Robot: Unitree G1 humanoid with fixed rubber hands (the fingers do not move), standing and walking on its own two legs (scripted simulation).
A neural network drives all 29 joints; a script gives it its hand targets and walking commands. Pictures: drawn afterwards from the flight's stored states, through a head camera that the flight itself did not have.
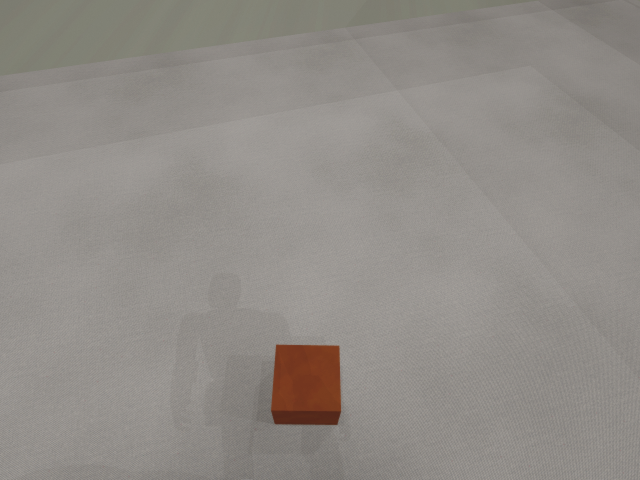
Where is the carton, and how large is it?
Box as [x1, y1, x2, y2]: [271, 345, 340, 424]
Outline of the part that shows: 276,345 271,411 274,422 298,424 336,424 340,412 338,346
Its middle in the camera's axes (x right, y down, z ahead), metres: -0.04 +0.42 +1.13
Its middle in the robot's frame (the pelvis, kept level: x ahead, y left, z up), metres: +0.44 +0.02 -0.69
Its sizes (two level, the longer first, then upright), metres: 0.183 0.179 0.158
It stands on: the floor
